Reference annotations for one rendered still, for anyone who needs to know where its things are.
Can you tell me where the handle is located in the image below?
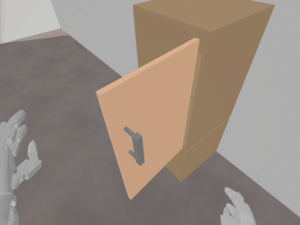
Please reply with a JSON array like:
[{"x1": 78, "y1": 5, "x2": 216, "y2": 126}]
[{"x1": 124, "y1": 127, "x2": 145, "y2": 166}]

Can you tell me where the cupboard door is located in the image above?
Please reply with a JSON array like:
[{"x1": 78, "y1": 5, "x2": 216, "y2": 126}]
[{"x1": 96, "y1": 38, "x2": 200, "y2": 199}]

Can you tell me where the left robot hand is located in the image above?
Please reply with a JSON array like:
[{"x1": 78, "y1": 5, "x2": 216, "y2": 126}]
[{"x1": 0, "y1": 110, "x2": 42, "y2": 194}]

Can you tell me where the right robot hand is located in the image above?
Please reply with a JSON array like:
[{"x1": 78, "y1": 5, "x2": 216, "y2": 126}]
[{"x1": 220, "y1": 187, "x2": 257, "y2": 225}]

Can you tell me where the left robot forearm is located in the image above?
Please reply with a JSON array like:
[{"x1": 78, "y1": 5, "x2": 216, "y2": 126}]
[{"x1": 0, "y1": 193, "x2": 20, "y2": 225}]

